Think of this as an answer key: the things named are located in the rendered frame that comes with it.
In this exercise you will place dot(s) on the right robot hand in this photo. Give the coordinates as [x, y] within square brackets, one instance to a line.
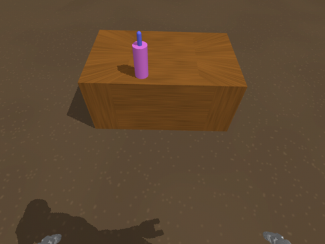
[275, 238]

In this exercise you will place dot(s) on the bottle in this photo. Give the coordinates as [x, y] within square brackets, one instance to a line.
[140, 55]

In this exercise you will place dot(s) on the left robot hand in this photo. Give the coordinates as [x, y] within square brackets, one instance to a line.
[54, 239]

